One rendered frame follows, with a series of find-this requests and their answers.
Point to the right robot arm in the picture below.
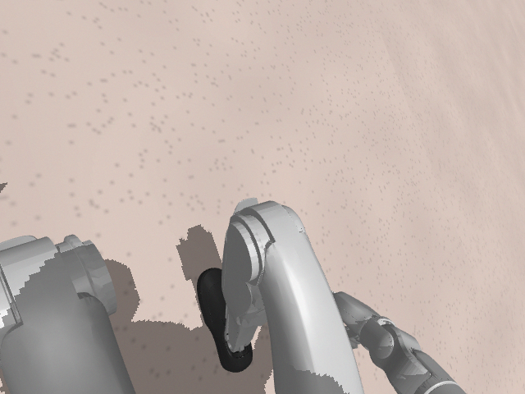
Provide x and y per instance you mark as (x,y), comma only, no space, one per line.
(399,355)

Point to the right robot hand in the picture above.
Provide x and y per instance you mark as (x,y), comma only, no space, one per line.
(354,314)

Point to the right robot foot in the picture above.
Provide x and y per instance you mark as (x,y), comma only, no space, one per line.
(213,307)

